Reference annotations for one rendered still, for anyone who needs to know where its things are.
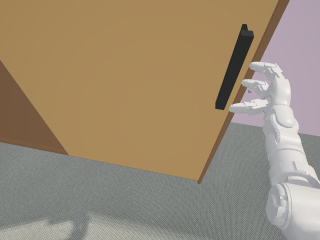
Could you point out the wardrobe door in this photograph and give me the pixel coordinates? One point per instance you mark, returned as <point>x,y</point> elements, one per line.
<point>19,120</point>
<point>130,82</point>

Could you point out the robot right hand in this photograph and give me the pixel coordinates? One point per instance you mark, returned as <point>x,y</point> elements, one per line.
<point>277,93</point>

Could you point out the right robot forearm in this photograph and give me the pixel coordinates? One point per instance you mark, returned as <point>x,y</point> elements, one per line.
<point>285,154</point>

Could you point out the handle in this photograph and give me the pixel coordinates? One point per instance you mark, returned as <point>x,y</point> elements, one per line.
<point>237,59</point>

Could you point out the right robot upper arm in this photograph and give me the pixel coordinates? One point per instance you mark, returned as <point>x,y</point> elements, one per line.
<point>295,210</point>

